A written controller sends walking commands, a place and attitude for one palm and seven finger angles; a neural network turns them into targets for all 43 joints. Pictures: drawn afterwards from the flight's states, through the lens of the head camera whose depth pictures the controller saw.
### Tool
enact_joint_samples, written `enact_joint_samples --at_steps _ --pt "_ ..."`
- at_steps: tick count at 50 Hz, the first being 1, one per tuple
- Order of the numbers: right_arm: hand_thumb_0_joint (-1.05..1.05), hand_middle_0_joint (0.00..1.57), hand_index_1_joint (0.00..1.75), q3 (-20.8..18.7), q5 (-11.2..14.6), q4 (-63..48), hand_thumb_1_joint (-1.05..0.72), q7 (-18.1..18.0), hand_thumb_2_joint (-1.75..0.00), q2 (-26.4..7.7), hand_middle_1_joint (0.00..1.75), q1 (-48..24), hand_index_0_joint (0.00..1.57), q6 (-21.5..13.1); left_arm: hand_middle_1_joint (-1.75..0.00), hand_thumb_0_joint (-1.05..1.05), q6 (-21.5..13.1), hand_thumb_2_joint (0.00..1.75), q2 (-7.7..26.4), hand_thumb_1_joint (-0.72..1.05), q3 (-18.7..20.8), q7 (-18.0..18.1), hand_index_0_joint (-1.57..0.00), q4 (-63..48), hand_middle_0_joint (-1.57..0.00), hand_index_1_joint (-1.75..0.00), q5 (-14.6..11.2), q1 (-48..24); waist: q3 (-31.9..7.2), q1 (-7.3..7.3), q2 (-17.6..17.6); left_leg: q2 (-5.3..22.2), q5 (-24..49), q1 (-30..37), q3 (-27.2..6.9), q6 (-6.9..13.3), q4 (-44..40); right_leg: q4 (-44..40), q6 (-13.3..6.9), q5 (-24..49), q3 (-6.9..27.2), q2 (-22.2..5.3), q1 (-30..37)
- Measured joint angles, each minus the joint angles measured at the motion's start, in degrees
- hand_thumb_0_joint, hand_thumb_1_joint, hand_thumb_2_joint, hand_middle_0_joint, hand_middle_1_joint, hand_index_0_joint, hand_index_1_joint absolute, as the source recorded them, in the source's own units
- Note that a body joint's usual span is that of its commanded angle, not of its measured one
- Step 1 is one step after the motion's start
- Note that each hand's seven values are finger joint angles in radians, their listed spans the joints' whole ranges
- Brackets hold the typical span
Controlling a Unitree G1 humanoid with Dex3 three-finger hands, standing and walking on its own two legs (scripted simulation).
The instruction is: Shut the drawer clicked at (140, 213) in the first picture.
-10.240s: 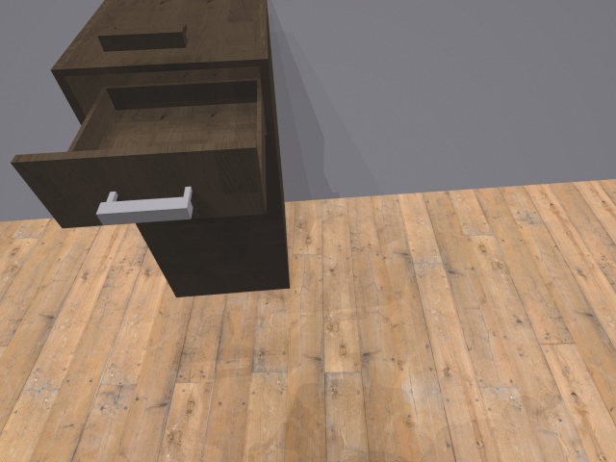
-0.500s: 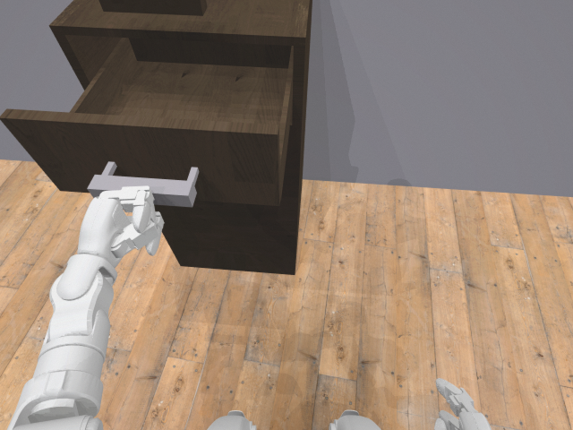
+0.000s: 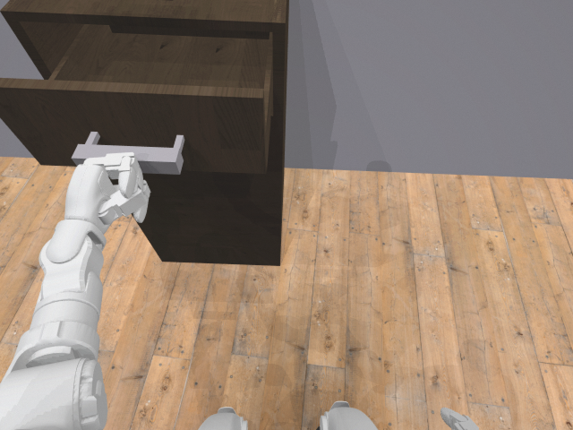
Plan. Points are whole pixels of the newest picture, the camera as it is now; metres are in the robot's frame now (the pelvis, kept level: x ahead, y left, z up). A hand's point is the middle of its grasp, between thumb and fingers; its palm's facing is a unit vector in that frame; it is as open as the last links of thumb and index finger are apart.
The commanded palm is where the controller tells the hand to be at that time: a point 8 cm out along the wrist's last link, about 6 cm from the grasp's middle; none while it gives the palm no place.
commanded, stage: push the drawer shut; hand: left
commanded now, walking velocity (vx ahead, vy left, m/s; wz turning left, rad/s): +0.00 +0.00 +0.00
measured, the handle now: (133, 149) +0.50 +0.23 +0.07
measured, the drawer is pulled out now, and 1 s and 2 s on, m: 0.15 0.04 0.00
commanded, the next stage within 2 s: pull the fist back off the drawer in 1.76 s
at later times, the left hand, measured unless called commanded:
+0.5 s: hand (151, 159) +0.48 +0.20 +0.07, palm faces -0.07 -1.00 -0.01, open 3.0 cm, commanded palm +0.47 +0.25 +0.07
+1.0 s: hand (159, 132) +0.54 +0.19 +0.07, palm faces -0.05 -1.00 -0.01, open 3.1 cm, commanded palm +0.52 +0.24 +0.07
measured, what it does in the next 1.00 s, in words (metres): stands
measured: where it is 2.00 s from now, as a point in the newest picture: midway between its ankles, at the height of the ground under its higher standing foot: outside the picture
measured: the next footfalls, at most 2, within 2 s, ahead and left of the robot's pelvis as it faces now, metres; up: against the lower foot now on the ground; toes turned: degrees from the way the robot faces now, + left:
none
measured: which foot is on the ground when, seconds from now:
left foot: down 0.00-1.00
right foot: down 0.00-1.00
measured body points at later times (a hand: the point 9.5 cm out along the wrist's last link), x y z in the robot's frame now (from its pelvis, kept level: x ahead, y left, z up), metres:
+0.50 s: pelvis -0.01 +0.00 -0.01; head +0.11 +0.01 +0.42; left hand +0.48 +0.25 +0.07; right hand +0.03 -0.26 -0.13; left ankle +0.00 +0.12 -0.69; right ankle +0.02 -0.12 -0.69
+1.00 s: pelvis +0.00 +0.01 -0.02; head +0.14 +0.03 +0.41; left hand +0.53 +0.25 +0.08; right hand -0.02 -0.25 -0.12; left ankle +0.00 +0.12 -0.69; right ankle +0.02 -0.12 -0.69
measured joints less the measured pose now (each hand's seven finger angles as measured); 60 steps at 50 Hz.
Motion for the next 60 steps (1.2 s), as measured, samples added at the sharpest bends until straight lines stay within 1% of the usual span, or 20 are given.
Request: enact_joint_samples --at_steps 12,17,23,35,39,47,54,60 --pt "0.01 0.20 0.30 0.10 -0.25 0.44 -0.90 0.34 -0.90 -0.07 0.30 0.42 0.20 1.28 -1.60 -0.01 -0.87 0.92 2.31 0.85 0.78 -0.61 -1.40 7.74 -1.40 -1.60 0.83 -7.81 -0.35 -0.88 0.01 0.19 -0.44 -3.35 -0.17 0.11 1.81 1.27 0.07 -0.14 -0.08 0.17 -3.10" --pt "0.01 0.20 0.30 0.39 -0.49 0.49 -0.90 0.49 -0.90 -0.07 0.30 0.66 0.20 1.81 -1.60 -0.03 -0.70 0.92 4.25 0.84 1.74 -0.83 -1.40 11.32 -1.40 -1.60 1.95 -12.08 -0.20 -1.87 -0.15 0.34 -0.64 -5.56 -0.37 0.14 3.08 2.15 0.06 -0.14 -0.24 0.31 -5.11" --pt "0.01 0.20 0.30 0.33 -0.88 0.46 -0.90 0.89 -0.90 -0.19 0.30 1.75 0.20 2.38 -1.60 -0.02 -0.40 0.92 6.08 0.85 2.72 -0.43 -1.40 13.62 -1.40 -1.60 2.73 -15.47 -0.37 -3.04 -0.07 0.64 -0.94 -7.87 -0.23 0.27 4.22 2.82 0.17 -0.04 -0.05 0.59 -7.34" --pt "0.01 0.20 0.30 0.41 -1.60 0.29 -0.90 1.49 -0.90 -0.30 0.30 4.43 0.20 4.12 -1.60 -0.01 0.32 0.91 8.75 0.85 4.98 0.56 -1.40 16.82 -1.40 -1.60 4.86 -19.56 -0.73 -5.04 0.29 1.15 -1.53 -9.90 0.23 0.64 5.05 2.74 0.53 0.15 0.46 1.12 -9.26" --pt "0.01 0.20 0.30 0.49 -1.83 0.22 -0.90 1.66 -0.90 -0.27 0.30 5.01 0.20 4.66 -1.60 -0.01 0.36 0.91 9.31 0.85 5.06 1.01 -1.40 17.76 -1.40 -1.60 5.29 -20.81 -0.73 -5.50 0.40 1.17 -1.66 -10.34 0.24 0.75 5.16 2.60 0.66 0.18 0.49 1.15 -9.58" --pt "0.01 0.20 0.30 0.85 -2.56 0.40 -0.90 1.92 -0.90 -0.17 0.30 5.05 0.20 5.10 -1.60 0.00 0.73 0.91 10.64 0.84 5.44 2.44 -1.40 20.17 -1.40 -1.60 6.95 -24.58 -0.67 -6.53 0.50 1.10 -1.79 -11.97 -0.06 0.93 5.73 2.68 0.85 0.20 0.22 1.09 -10.86" --pt "0.01 0.20 0.30 1.15 -3.15 0.17 -0.90 2.26 -0.90 -0.28 0.30 5.11 0.20 5.41 -1.60 0.01 1.08 0.92 12.22 0.85 5.57 3.18 -1.40 22.31 -1.40 -1.60 8.02 -27.84 -0.56 -7.55 0.76 1.17 -1.96 -13.52 -0.37 1.02 6.34 2.78 0.93 0.23 -0.05 1.17 -12.08" --pt "0.01 0.20 0.30 1.56 -3.54 0.08 -0.90 2.32 -0.90 -0.40 0.30 5.37 0.20 5.60 -1.60 0.01 2.03 0.92 14.30 0.85 5.30 3.83 -1.40 24.91 -1.40 -1.60 9.27 -32.04 -0.25 -8.66 0.99 1.12 -2.10 -15.53 -0.92 1.05 7.24 3.28 0.95 0.13 -0.54 1.14 -13.70"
